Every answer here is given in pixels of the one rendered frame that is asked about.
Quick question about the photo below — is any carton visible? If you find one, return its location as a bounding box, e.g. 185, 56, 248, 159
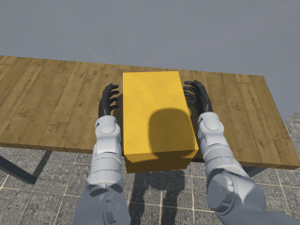
123, 71, 199, 173

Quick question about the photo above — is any left robot upper arm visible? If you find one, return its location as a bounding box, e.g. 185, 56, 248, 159
73, 190, 131, 225

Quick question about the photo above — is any robot left forearm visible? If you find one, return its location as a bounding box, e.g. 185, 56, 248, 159
73, 115, 124, 225

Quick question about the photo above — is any right robot hand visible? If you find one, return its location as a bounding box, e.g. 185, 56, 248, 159
183, 80, 213, 116

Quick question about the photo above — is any left robot hand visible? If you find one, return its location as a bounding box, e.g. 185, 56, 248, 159
98, 83, 120, 118

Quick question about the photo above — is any table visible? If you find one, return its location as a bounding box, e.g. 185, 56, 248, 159
0, 55, 300, 195

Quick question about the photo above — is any robot right forearm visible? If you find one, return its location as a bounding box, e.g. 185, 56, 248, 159
197, 112, 266, 208

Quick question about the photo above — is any right robot upper arm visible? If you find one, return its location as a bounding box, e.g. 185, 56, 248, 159
205, 172, 300, 225

